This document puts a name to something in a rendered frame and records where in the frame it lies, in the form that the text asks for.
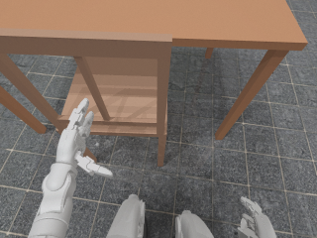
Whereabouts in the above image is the left robot hand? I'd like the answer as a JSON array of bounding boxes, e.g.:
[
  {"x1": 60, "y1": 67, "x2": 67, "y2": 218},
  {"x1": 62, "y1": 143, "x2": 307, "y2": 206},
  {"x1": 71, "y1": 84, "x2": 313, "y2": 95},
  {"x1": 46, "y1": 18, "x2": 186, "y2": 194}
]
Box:
[{"x1": 55, "y1": 98, "x2": 113, "y2": 178}]

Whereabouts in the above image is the table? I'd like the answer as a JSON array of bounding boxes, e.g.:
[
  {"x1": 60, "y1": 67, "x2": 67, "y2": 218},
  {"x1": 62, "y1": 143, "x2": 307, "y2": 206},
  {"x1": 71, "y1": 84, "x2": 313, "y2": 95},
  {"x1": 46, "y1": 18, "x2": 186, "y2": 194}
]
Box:
[{"x1": 0, "y1": 0, "x2": 308, "y2": 140}]

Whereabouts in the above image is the robot left thigh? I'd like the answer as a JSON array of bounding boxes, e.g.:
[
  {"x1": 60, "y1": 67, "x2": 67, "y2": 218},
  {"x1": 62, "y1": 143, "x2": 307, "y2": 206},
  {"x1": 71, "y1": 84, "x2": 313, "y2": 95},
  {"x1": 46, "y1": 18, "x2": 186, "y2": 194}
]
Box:
[{"x1": 106, "y1": 198, "x2": 146, "y2": 238}]

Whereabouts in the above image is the chair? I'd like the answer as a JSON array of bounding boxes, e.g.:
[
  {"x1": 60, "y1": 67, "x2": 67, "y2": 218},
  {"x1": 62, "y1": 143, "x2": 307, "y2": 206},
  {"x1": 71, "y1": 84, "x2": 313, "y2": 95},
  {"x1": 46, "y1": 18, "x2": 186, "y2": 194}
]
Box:
[{"x1": 0, "y1": 28, "x2": 172, "y2": 167}]

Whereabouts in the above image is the left robot forearm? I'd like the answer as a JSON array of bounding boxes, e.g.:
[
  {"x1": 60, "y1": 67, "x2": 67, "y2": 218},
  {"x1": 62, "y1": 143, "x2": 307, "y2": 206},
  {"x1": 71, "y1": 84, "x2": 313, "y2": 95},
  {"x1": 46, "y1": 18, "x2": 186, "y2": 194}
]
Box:
[{"x1": 28, "y1": 162, "x2": 78, "y2": 238}]

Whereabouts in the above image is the left robot shin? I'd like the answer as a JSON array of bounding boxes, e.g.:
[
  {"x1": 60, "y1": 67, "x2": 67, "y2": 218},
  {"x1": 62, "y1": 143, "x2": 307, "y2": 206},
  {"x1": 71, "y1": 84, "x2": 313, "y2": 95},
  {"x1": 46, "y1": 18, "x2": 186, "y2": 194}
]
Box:
[{"x1": 123, "y1": 194, "x2": 144, "y2": 238}]

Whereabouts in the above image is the right robot hand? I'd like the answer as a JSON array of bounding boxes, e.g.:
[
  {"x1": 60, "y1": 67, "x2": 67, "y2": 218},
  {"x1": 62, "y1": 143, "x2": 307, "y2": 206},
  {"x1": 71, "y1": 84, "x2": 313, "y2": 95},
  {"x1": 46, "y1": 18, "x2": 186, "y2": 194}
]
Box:
[{"x1": 237, "y1": 196, "x2": 277, "y2": 238}]

